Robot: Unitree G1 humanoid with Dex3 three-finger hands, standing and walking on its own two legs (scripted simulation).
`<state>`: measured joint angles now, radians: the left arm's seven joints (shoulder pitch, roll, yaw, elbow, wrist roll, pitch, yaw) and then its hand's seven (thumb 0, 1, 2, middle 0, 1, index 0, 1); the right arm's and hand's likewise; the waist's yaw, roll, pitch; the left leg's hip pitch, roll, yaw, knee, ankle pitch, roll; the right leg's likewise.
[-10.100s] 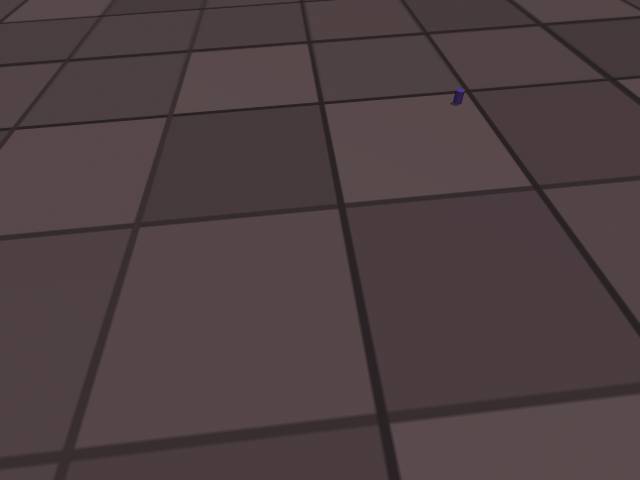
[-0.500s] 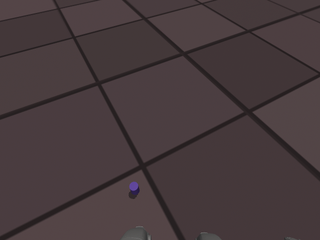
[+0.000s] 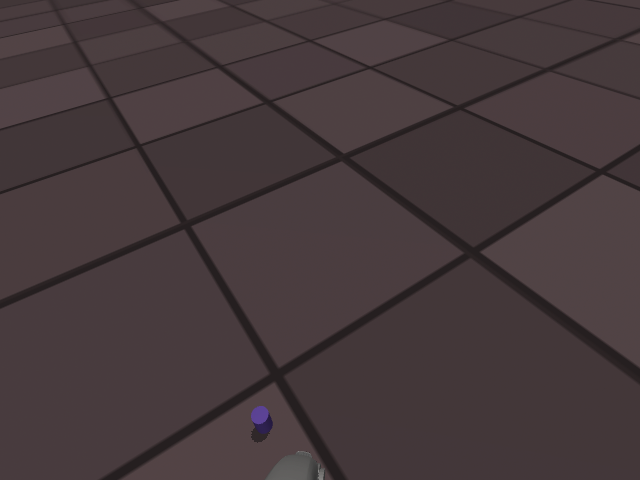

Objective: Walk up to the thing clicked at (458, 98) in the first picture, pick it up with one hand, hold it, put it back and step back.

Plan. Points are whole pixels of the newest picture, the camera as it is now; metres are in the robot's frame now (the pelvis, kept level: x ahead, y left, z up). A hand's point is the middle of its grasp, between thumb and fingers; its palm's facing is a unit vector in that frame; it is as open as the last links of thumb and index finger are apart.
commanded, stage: walk up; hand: left
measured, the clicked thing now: (262, 420) +0.47 +0.29 -0.73
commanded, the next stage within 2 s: none
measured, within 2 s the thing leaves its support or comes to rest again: neither
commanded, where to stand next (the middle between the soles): +0.12 +0.02 m, yaw +5 degrees
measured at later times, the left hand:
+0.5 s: hand out of the picture +0.15 +0.29 -0.18, palm faces +0.06 -0.94 -0.34, open 7.4 cm
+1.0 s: hand out of the picture +0.02 +0.29 -0.11, palm faces +0.17 -0.85 -0.51, open 7.4 cm
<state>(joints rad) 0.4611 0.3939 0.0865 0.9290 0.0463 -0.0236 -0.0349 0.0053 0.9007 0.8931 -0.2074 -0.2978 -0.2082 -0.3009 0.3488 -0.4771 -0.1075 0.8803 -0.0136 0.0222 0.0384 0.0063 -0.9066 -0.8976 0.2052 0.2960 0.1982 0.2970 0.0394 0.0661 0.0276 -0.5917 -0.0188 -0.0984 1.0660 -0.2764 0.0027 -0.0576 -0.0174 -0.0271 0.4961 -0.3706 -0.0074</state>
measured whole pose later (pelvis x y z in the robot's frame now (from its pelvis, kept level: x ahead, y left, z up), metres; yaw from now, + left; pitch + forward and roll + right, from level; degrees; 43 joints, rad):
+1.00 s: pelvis -0.01 -0.01 -0.01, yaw +9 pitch -3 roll +3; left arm 0.28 0.38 0.09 0.80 0.05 -0.05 0.00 0.00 0.90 0.89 -0.21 -0.30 -0.21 -0.30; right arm 0.30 -0.44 -0.05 0.93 -0.02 0.05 0.05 0.01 -0.91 -0.90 0.21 0.30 0.20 0.30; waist 0.03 0.06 0.07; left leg -0.35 -0.06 -0.05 0.93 -0.54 -0.01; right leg -0.38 -0.10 0.03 0.68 -0.28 -0.02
